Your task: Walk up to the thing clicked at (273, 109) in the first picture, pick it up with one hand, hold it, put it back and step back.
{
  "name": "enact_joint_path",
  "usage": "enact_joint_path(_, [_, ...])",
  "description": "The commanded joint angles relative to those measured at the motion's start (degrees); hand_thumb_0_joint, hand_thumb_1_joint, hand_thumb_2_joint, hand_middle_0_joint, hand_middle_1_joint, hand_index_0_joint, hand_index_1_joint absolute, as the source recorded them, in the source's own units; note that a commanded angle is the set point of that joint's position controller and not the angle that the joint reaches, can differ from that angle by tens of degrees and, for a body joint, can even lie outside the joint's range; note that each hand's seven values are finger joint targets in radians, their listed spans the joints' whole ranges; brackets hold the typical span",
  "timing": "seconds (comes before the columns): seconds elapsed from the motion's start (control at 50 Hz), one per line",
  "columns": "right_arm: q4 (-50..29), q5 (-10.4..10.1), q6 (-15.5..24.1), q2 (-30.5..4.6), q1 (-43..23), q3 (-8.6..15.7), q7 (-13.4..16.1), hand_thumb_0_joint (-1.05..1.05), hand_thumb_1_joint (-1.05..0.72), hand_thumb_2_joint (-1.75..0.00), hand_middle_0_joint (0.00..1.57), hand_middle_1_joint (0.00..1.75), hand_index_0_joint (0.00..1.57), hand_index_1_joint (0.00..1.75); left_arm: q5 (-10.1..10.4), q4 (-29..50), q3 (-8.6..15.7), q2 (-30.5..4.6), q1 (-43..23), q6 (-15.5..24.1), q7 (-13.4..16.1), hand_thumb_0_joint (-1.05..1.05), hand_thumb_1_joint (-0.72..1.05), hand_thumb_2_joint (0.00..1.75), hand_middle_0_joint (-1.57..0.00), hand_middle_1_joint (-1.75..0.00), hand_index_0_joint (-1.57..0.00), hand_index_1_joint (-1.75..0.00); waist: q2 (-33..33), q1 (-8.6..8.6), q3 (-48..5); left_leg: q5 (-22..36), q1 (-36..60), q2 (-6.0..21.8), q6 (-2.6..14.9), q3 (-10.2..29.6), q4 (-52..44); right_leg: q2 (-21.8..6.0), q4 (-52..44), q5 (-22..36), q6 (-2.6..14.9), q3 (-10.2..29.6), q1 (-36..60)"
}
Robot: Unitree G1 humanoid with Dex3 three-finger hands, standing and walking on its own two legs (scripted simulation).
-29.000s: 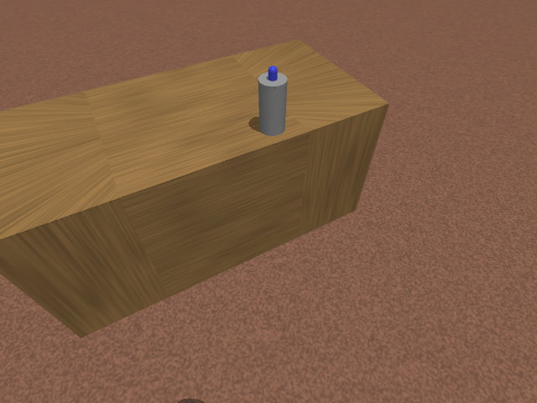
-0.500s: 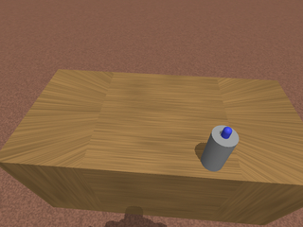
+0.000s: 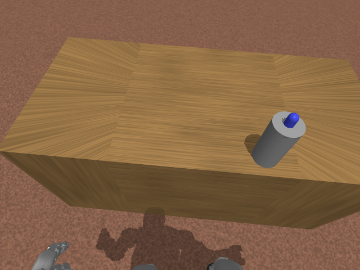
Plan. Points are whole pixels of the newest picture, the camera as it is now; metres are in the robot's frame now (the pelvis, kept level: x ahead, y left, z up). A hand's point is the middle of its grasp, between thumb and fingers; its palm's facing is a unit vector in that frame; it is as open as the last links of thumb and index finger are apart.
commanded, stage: step back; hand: right
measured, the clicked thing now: (278, 138) +0.46 -0.26 -0.05
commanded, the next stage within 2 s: none
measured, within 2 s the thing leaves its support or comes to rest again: neither
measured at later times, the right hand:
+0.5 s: hand out of the picture +0.00 -0.25 -0.15, palm faces +0.09 +0.93 -0.35, open 7.4 cm
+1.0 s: hand out of the picture -0.16 -0.24 -0.13, palm faces -0.04 +0.91 -0.42, open 7.4 cm
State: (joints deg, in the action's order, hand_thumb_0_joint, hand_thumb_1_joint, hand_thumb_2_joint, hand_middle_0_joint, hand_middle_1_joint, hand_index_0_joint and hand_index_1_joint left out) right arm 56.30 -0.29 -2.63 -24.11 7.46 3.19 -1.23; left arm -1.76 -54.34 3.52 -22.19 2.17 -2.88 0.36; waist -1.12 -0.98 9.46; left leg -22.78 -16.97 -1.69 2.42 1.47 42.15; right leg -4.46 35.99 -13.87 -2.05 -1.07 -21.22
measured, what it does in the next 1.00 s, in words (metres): walks backwards: left foot, then right foot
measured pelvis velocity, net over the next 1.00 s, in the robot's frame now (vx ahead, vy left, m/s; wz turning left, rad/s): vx -0.23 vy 0.03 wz -0.01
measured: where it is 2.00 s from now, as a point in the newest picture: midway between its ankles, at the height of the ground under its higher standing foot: outside the picture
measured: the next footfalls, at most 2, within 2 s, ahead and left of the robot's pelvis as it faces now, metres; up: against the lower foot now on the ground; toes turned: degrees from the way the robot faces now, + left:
left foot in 0.02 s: +0.02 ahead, +0.10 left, +0.00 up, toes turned -2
right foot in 0.48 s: -0.06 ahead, -0.09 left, +0.00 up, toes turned -2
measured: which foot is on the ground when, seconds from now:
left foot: up 0.00-0.00, down 0.02-0.52, up 0.54-0.86, down 0.88-1.00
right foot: down 0.00-0.02, up 0.04-0.46, down 0.48-0.92, up 0.94-1.00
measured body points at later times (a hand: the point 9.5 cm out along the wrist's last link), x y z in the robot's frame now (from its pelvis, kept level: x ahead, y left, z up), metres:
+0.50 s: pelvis -0.09 +0.02 +0.00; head -0.03 +0.01 +0.44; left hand +0.04 +0.32 -0.12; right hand -0.01 -0.29 -0.12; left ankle -0.02 +0.10 -0.72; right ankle -0.10 -0.08 -0.72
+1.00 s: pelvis -0.23 +0.03 +0.01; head -0.18 +0.05 +0.45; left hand -0.09 +0.33 -0.12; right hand -0.15 -0.29 -0.10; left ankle -0.21 +0.15 -0.72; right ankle -0.17 -0.09 -0.67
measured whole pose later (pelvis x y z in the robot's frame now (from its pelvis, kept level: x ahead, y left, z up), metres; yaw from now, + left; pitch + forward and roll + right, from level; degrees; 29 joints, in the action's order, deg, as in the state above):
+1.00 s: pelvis -0.23 +0.03 +0.01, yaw -1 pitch -3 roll +0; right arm 50.8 2.1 -1.5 -21.1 10.6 1.9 0.2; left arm -1.8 -45.8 4.5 -21.3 6.7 -5.5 -0.2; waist -2.3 -0.8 10.2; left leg -18.2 -15.0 -0.5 0.6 3.1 36.3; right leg 4.3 56.2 -27.1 0.9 4.6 -28.2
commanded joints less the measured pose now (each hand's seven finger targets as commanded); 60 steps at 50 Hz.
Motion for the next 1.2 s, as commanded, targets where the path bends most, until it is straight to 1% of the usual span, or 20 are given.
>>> enact_joint_path(0.0, [-3.1,2.3,1.9,-15.5,6.5,4.6,1.7,0.00,-0.90,-0.90,0.20,0.30,0.20,0.30,1.4,8.3,1.9,-8.6,-3.2,0.3,1.1,0.00,0.90,0.90,-0.20,-0.30,-0.20,-0.30,14.9,-1.15,-11.2,42.2,10.2,14.7,1.60,20.0,-21.0,7.9,16.0,-13.0,4.54,4.2,-6.8])
enact_joint_path(0.04, [-5.0,2.1,2.1,-17.9,4.4,4.7,2.1,0.00,-0.90,-0.90,0.20,0.30,0.20,0.30,1.1,7.3,2.1,-9.2,0.4,-0.7,2.0,0.00,0.90,0.90,-0.20,-0.30,-0.20,-0.30,11.4,-0.52,-11.5,48.3,8.5,20.6,5.43,23.8,-20.3,10.7,25.0,-23.1,3.76,11.8,-8.0])
enact_joint_path(0.1, [-7.4,2.9,2.0,-13.1,-2.9,4.2,3.1,0.00,-0.90,-0.90,0.20,0.30,0.20,0.30,1.5,5.6,2.5,-11.3,2.1,-0.9,2.2,0.00,0.90,0.90,-0.20,-0.30,-0.20,-0.30,9.8,2.18,-10.4,39.6,10.3,13.8,2.26,13.6,-19.5,10.3,29.7,-14.4,3.83,15.5,-9.4])
enact_joint_path(0.16, [-7.7,1.9,2.3,-9.9,-0.2,3.6,3.9,0.00,-0.90,-0.90,0.20,0.30,0.20,0.30,1.2,6.1,2.6,-10.3,5.5,-0.4,1.6,0.00,0.90,0.90,-0.20,-0.30,-0.20,-0.30,9.2,2.16,-13.6,44.0,20.1,11.6,0.40,9.8,-15.7,10.1,27.7,-9.6,2.63,12.0,-10.8])
enact_joint_path(0.3, [-8.6,1.4,1.9,-10.5,4.2,4.3,4.2,0.00,-0.90,-0.90,0.20,0.30,0.20,0.30,0.6,9.0,2.6,-9.7,3.5,0.4,1.4,0.00,0.90,0.90,-0.20,-0.30,-0.20,-0.30,6.6,-1.64,-13.7,42.7,22.9,16.1,6.78,11.3,-14.5,7.3,12.3,-13.1,1.39,8.5,-6.3])
enact_joint_path(0.4, [-10.4,1.4,1.7,-11.9,-1.0,4.2,3.4,0.00,-0.90,-0.90,0.20,0.30,0.20,0.30,-0.1,7.3,3.3,-9.3,8.7,0.7,0.6,0.00,0.90,0.90,-0.20,-0.30,-0.20,-0.30,6.3,0.66,-12.6,26.6,10.4,18.1,9.17,13.1,-15.5,5.5,1.5,-9.5,3.29,4.9,4.7])
enact_joint_path(0.46, [-10.9,0.6,1.6,-11.4,-2.6,3.7,2.7,0.00,-0.90,-0.90,0.20,0.30,0.20,0.30,-0.4,6.4,3.8,-10.1,12.7,1.5,0.3,0.00,0.90,0.90,-0.20,-0.30,-0.20,-0.30,1.7,2.51,-13.2,19.3,2.9,13.3,5.05,8.6,-11.5,3.6,-7.3,3.8,6.12,7.2,12.3])
enact_joint_path(0.5, [-11.2,0.2,1.4,-8.6,-3.9,3.1,2.7,0.00,-0.90,-0.90,0.20,0.30,0.20,0.30,0.0,8.5,5.1,-15.7,9.1,1.4,0.0,0.00,0.90,0.90,-0.20,-0.30,-0.20,-0.30,-11.8,3.16,-7.9,-1.3,-5.5,-1.0,-1.51,0.8,2.7,-10.5,-16.5,5.2,16.66,27.0,5.9])
enact_joint_path(0.52, [-10.5,0.4,0.9,-8.9,-3.2,3.3,2.9,0.00,-0.90,-0.90,0.20,0.30,0.20,0.30,-0.6,10.6,5.3,-17.4,5.6,1.7,0.1,0.00,0.90,0.90,-0.20,-0.30,-0.20,-0.30,-15.1,3.71,-5.1,-13.0,-3.9,-3.5,-2.66,2.5,17.2,-18.2,-20.7,5.3,21.68,34.0,-2.1])
enact_joint_path(0.62, [-8.1,0.0,1.4,-8.5,3.2,2.0,3.0,0.00,-0.90,-0.90,0.20,0.30,0.20,0.30,-0.2,13.0,4.5,-11.5,2.1,1.9,0.8,0.00,0.90,0.90,-0.20,-0.30,-0.20,-0.30,-4.3,0.71,-7.8,-4.9,-8.0,-5.7,-2.83,8.0,25.1,-6.0,-13.7,18.7,12.63,15.2,5.7])
enact_joint_path(0.74, [-11.0,0.6,2.5,-7.8,2.0,1.6,3.8,0.00,-0.90,-0.90,0.20,0.30,0.20,0.30,-0.7,14.0,4.5,-10.8,9.3,1.1,1.2,0.00,0.90,0.90,-0.20,-0.30,-0.20,-0.30,-7.9,5.09,-15.1,-8.4,-12.1,-1.3,-4.29,3.3,6.4,-8.5,-6.5,32.6,14.96,14.7,26.2])
enact_joint_path(0.84, [-8.1,1.4,2.5,-8.5,9.6,2.7,3.3,0.00,-0.90,-0.90,0.20,0.30,0.20,0.30,0.2,16.0,4.5,-12.8,4.6,-0.3,0.5,0.00,0.90,0.90,-0.20,-0.30,-0.20,-0.30,-8.1,0.57,-17.0,7.2,4.1,-0.5,-1.88,-2.7,-15.2,-6.6,-3.3,17.8,11.01,12.5,14.8])
enact_joint_path(0.86, [-7.7,1.9,2.4,-9.7,10.1,3.3,3.3,0.00,-0.90,-0.90,0.20,0.30,0.20,0.30,0.3,16.1,4.1,-12.1,3.9,-0.6,0.3,0.00,0.90,0.90,-0.20,-0.30,-0.20,-0.30,-5.8,0.09,-15.5,11.1,6.7,0.8,-0.84,-0.2,-17.0,-5.8,-3.4,10.3,8.89,12.8,8.5])
enact_joint_path(0.88, [-8.1,2.5,2.4,-12.9,9.7,4.2,3.1,0.00,-0.90,-0.90,0.20,0.30,0.20,0.30,0.4,16.5,3.6,-10.6,4.1,-0.7,0.0,0.00,0.90,0.90,-0.20,-0.30,-0.20,-0.30,2.5,-0.20,-14.3,8.2,8.7,8.9,2.84,11.4,-19.6,-1.4,2.0,-0.7,6.46,10.8,-0.2])
enact_joint_path(0.9, [-9.3,2.9,2.3,-18.3,5.9,5.0,2.8,0.00,-0.90,-0.90,0.20,0.30,0.20,0.30,0.6,17.0,3.7,-9.4,2.2,-0.4,0.2,0.00,0.90,0.90,-0.20,-0.30,-0.20,-0.30,14.8,-0.56,-10.9,8.8,3.8,21.3,9.73,26.6,-25.9,9.0,13.1,-15.9,3.49,3.3,-6.9])
enact_joint_path(0.92, [-11.0,2.8,2.5,-21.4,1.6,5.8,2.7,0.00,-0.90,-0.90,0.20,0.30,0.20,0.30,0.0,16.9,5.1,-11.8,-0.1,-0.5,0.6,0.00,0.90,0.90,-0.20,-0.30,-0.20,-0.30,17.2,-1.93,-8.0,9.1,-7.8,28.6,16.66,33.6,-29.4,8.8,28.3,-22.2,2.52,9.8,-2.7])
enact_joint_path(0.94, [-11.8,3.0,3.1,-19.6,-2.3,5.3,3.3,0.00,-0.90,-0.90,0.20,0.30,0.20,0.30,-0.2,15.7,5.4,-13.2,1.3,-0.6,0.4,0.00,0.90,0.90,-0.20,-0.30,-0.20,-0.30,13.2,0.32,-6.2,11.3,-10.1,28.5,16.87,32.1,-27.9,7.5,35.4,-20.7,2.71,13.0,-1.7])
enact_joint_path(1.0, [-12.9,3.0,3.3,-12.2,-5.6,3.0,3.4,0.00,-0.90,-0.90,0.20,0.30,0.20,0.30,1.1,11.8,5.4,-10.6,9.8,-0.6,-0.3,0.00,0.90,0.90,-0.20,-0.30,-0.20,-0.30,7.1,5.16,-7.2,23.7,-2.0,15.4,8.88,10.9,-21.3,11.3,37.9,-13.1,3.03,12.0,-5.5])
enact_joint_path(1.1, [-12.1,2.3,2.7,-11.8,1.0,3.5,3.4,0.00,-0.90,-0.90,0.20,0.30,0.20,0.30,0.5,12.7,4.6,-9.2,7.8,0.3,-0.4,0.00,0.90,0.90,-0.20,-0.30,-0.20,-0.30,10.8,0.53,-9.6,26.0,11.6,15.1,10.93,10.0,-16.1,8.3,20.8,-15.4,-0.19,9.1,-6.9])
enact_joint_path(1.18, [-12.8,2.1,1.6,-13.5,1.2,3.8,3.1,0.00,-0.90,-0.90,0.20,0.30,0.20,0.30,0.5,10.3,3.9,-9.0,10.7,1.3,-0.2,0.00,0.90,0.90,-0.20,-0.30,-0.20,-0.30,13.8,0.21,-14.8,29.4,12.7,14.5,9.82,8.7,-10.7,5.9,-1.0,-12.0,0.62,3.1,2.2])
